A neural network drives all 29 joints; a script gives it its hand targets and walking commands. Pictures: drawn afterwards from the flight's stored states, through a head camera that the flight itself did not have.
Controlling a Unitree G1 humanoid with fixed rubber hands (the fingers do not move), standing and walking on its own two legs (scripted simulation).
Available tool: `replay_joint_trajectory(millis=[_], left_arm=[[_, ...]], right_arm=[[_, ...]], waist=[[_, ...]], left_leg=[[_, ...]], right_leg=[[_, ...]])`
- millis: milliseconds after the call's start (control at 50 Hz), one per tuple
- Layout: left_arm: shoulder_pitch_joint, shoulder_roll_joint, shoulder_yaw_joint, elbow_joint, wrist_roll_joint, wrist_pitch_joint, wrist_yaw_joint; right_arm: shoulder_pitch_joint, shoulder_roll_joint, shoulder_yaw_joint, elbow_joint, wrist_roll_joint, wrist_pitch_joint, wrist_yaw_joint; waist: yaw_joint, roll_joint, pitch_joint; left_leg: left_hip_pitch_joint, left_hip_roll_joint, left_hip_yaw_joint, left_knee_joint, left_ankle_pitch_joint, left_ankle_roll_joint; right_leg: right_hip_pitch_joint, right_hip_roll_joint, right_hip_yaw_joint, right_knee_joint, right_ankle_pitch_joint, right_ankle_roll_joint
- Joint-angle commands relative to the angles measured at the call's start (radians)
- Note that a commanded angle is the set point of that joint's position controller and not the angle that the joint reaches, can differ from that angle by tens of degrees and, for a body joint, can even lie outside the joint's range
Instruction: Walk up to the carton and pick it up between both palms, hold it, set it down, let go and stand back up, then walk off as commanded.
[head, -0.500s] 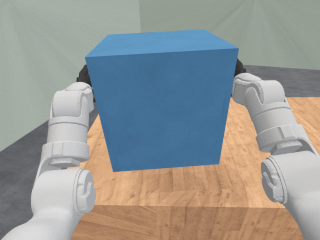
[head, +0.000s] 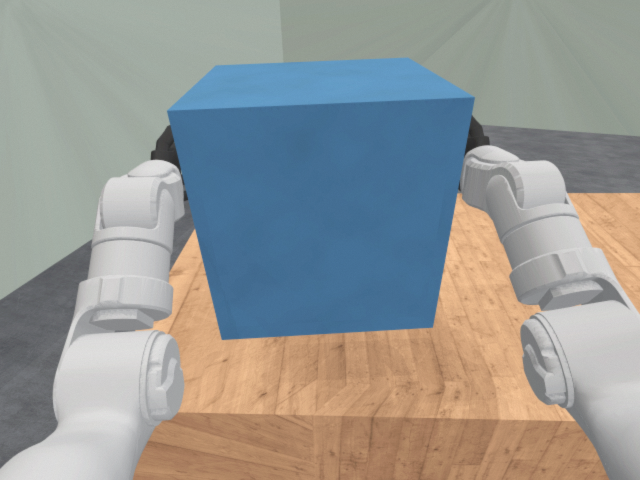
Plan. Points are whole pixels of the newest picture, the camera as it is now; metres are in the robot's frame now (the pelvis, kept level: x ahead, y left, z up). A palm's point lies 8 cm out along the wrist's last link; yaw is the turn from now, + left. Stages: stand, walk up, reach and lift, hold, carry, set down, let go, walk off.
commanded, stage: hold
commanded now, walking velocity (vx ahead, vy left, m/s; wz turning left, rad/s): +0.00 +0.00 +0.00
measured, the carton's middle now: (319, 191) +0.42 -0.01 +0.25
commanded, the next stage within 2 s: none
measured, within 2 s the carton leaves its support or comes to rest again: neither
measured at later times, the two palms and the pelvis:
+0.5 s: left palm (163, 191) +0.38 +0.17 +0.28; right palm (470, 171) +0.36 -0.18 +0.29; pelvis +0.01 +0.01 +0.00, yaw -1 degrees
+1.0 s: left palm (163, 183) +0.37 +0.17 +0.29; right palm (474, 166) +0.36 -0.19 +0.30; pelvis -0.01 +0.00 +0.00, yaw +0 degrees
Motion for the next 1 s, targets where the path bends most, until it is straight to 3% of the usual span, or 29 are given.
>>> replay_joint_trajectory(millis=[0,20,40,80,100,120,140,160,200,240,300,340,360,420,500,540,560,580,600,620,680,720,780,800,820,860,900,940,980], left_arm=[[-0.807,-0.702,-0.255,-0.32,-0.17,-0.079,-0.164],[-0.795,-0.703,-0.253,-0.347,-0.159,-0.071,-0.161],[-0.821,-0.724,-0.283,-0.403,-0.187,-0.075,-0.162],[-0.847,-0.712,-0.284,-0.429,-0.199,-0.075,-0.154],[-0.848,-0.713,-0.318,-0.46,-0.216,-0.074,-0.154],[-0.837,-0.716,-0.308,-0.463,-0.204,-0.069,-0.15],[-0.841,-0.707,-0.315,-0.487,-0.217,-0.072,-0.151],[-0.823,-0.713,-0.328,-0.501,-0.218,-0.065,-0.147],[-0.803,-0.709,-0.302,-0.516,-0.195,-0.058,-0.144],[-0.781,-0.716,-0.323,-0.494,-0.192,-0.042,-0.151],[-0.727,-0.71,-0.31,-0.486,-0.151,-0.024,-0.159],[-0.722,-0.701,-0.296,-0.434,-0.142,-0.018,-0.162],[-0.746,-0.71,-0.298,-0.405,-0.14,-0.02,-0.162],[-0.747,-0.698,-0.28,-0.377,-0.13,-0.022,-0.165],[-0.863,-0.723,-0.312,-0.412,-0.176,-0.046,-0.148],[-0.871,-0.725,-0.317,-0.407,-0.179,-0.048,-0.141],[-0.891,-0.718,-0.303,-0.419,-0.18,-0.058,-0.136],[-0.887,-0.72,-0.301,-0.401,-0.179,-0.057,-0.136],[-0.869,-0.732,-0.289,-0.372,-0.163,-0.054,-0.135],[-0.862,-0.738,-0.296,-0.363,-0.17,-0.056,-0.138],[-0.855,-0.715,-0.265,-0.323,-0.16,-0.064,-0.143],[-0.858,-0.711,-0.267,-0.32,-0.16,-0.066,-0.144],[-0.869,-0.712,-0.246,-0.285,-0.166,-0.078,-0.15],[-0.861,-0.689,-0.225,-0.246,-0.153,-0.078,-0.154],[-0.872,-0.701,-0.236,-0.247,-0.159,-0.082,-0.151],[-0.922,-0.694,-0.25,-0.26,-0.175,-0.094,-0.156],[-0.934,-0.711,-0.255,-0.269,-0.183,-0.099,-0.149],[-0.923,-0.708,-0.254,-0.243,-0.197,-0.106,-0.152],[-0.926,-0.718,-0.255,-0.237,-0.2,-0.108,-0.15]], right_arm=[[-0.962,0.649,0.221,-0.425,0.248,-0.061,0.156],[-0.963,0.653,0.241,-0.445,0.262,-0.059,0.158],[-0.972,0.655,0.246,-0.49,0.269,-0.065,0.157],[-0.961,0.673,0.254,-0.492,0.278,-0.056,0.158],[-0.948,0.659,0.249,-0.507,0.269,-0.055,0.154],[-0.954,0.669,0.256,-0.516,0.278,-0.054,0.157],[-0.95,0.668,0.251,-0.531,0.272,-0.053,0.155],[-0.924,0.65,0.239,-0.537,0.277,-0.048,0.153],[-0.932,0.674,0.266,-0.562,0.285,-0.041,0.154],[-0.901,0.625,0.234,-0.532,0.269,-0.032,0.152],[-0.867,0.597,0.232,-0.518,0.271,-0.022,0.153],[-0.904,0.602,0.23,-0.532,0.257,-0.023,0.156],[-0.92,0.594,0.212,-0.499,0.245,-0.024,0.162],[-0.927,0.616,0.223,-0.456,0.239,-0.02,0.173],[-1.008,0.649,0.224,-0.457,0.235,-0.041,0.193],[-0.969,0.631,0.201,-0.395,0.229,-0.042,0.201],[-1.0,0.666,0.218,-0.42,0.233,-0.043,0.206],[-0.96,0.653,0.194,-0.379,0.222,-0.042,0.207],[-1.016,0.657,0.216,-0.405,0.23,-0.05,0.211],[-0.976,0.64,0.192,-0.36,0.218,-0.049,0.209],[-1.024,0.649,0.205,-0.4,0.21,-0.059,0.211],[-1.009,0.646,0.195,-0.358,0.2,-0.059,0.209],[-1.051,0.665,0.201,-0.384,0.19,-0.071,0.208],[-1.036,0.664,0.191,-0.332,0.182,-0.069,0.209],[-1.069,0.669,0.197,-0.36,0.186,-0.077,0.208],[-1.037,0.687,0.175,-0.333,0.165,-0.078,0.201],[-1.052,0.689,0.179,-0.305,0.181,-0.083,0.204],[-1.032,0.681,0.164,-0.291,0.17,-0.08,0.202],[-1.084,0.698,0.181,-0.338,0.182,-0.089,0.2]], waist=[[-0.01,0.026,-0.431],[0.017,0.028,-0.445],[-0.007,0.033,-0.487],[0.001,0.017,-0.476],[-0.028,0.038,-0.498],[-0.006,0.036,-0.472],[-0.018,0.021,-0.495],[-0.026,0.055,-0.5],[-0.002,0.032,-0.499],[-0.038,0.064,-0.443],[-0.028,0.08,-0.396],[-0.023,0.046,-0.383],[-0.025,0.058,-0.337],[-0.001,0.031,-0.321],[-0.002,0.053,-0.385],[-0.013,0.092,-0.369],[0.015,0.06,-0.402],[-0.009,0.076,-0.396],[0.025,0.059,-0.394],[-0.001,0.074,-0.38],[0.012,0.023,-0.417],[0.005,0.036,-0.399],[0.011,-0.014,-0.425],[0.022,-0.015,-0.368],[0.02,-0.007,-0.411],[-0.013,-0.003,-0.417],[0.006,0.032,-0.416],[-0.013,0.01,-0.383],[-0.001,-0.001,-0.427]], left_leg=[[0.131,-0.029,0.036,-0.05,0.218,-0.004],[0.153,-0.026,0.036,-0.049,0.255,-0.009],[0.173,-0.027,0.036,-0.03,0.294,-0.016],[0.166,-0.031,0.034,-0.028,0.291,-0.017],[0.182,-0.032,0.033,-0.019,0.313,-0.03],[0.188,-0.029,0.032,-0.02,0.33,-0.028],[0.203,-0.032,0.034,-0.011,0.335,-0.025],[0.206,-0.03,0.028,-0.007,0.345,-0.039],[0.212,-0.037,0.038,-0.007,0.355,-0.027],[0.216,-0.026,0.03,-0.012,0.348,-0.044],[0.217,-0.017,0.026,-0.019,0.353,-0.05],[0.186,-0.018,0.032,-0.036,0.272,-0.033],[0.157,-0.015,0.029,-0.051,0.233,-0.036],[0.122,-0.01,0.031,-0.071,0.176,-0.02],[0.129,-0.011,0.027,-0.065,0.156,-0.025],[0.14,0.002,0.019,-0.071,0.159,-0.038],[0.14,-0.008,0.033,-0.066,0.163,-0.028],[0.143,-0.007,0.029,-0.068,0.149,-0.035],[0.121,-0.008,0.032,-0.072,0.136,-0.027],[0.122,-0.006,0.033,-0.076,0.119,-0.033],[0.101,-0.012,0.044,-0.077,0.095,-0.008],[0.086,-0.01,0.042,-0.084,0.077,-0.008],[0.068,-0.015,0.047,-0.085,0.055,0.012],[0.036,-0.014,0.048,-0.094,0.024,0.015],[0.028,-0.017,0.044,-0.091,0.02,0.019],[0.033,-0.026,0.049,-0.083,0.02,0.015],[0.034,-0.018,0.044,-0.091,0.014,0.01],[0.029,-0.015,0.04,-0.094,0.009,0.009],[0.048,-0.019,0.045,-0.085,0.021,0.016]], right_leg=[[0.239,-0.001,0.014,-0.014,0.25,0.024],[0.242,0.008,0.009,-0.012,0.256,0.021],[0.245,0.011,0.004,-0.011,0.278,0.021],[0.237,0.013,0.006,-0.003,0.285,0.022],[0.242,0.009,0.007,-0.001,0.319,0.027],[0.226,0.013,0.004,-0.003,0.31,0.024],[0.222,0.012,0.005,-0.005,0.331,0.03],[0.23,0.012,0.01,0.003,0.341,0.026],[0.235,0.009,0.01,0.0,0.36,0.031],[0.221,0.015,0.009,-0.004,0.337,0.025],[0.214,0.015,0.015,-0.014,0.31,0.014],[0.22,0.014,0.01,-0.021,0.247,0.014],[0.189,0.013,0.008,-0.023,0.192,0.008],[0.19,0.011,0.016,-0.023,0.164,0.004],[0.169,0.01,0.006,-0.017,0.131,0.004],[0.152,0.014,0.004,-0.014,0.129,-0.003],[0.159,0.012,0.005,-0.02,0.128,0.003],[0.152,0.007,0.004,-0.019,0.124,0.003],[0.157,0.012,0.0,-0.018,0.113,0.002],[0.153,0.009,0.003,-0.019,0.111,-0.001],[0.191,0.008,0.008,-0.022,0.116,0.007],[0.191,0.004,0.007,-0.017,0.106,0.007],[0.2,0.002,0.016,-0.027,0.081,0.009],[0.191,0.001,0.017,-0.028,0.045,0.01],[0.2,-0.001,0.025,-0.024,0.034,0.008],[0.192,-0.013,0.025,-0.024,0.036,0.015],[0.176,-0.008,0.027,-0.02,0.033,0.007],[0.17,-0.006,0.02,-0.02,0.035,0.011],[0.173,-0.009,0.023,-0.026,0.032,0.013]])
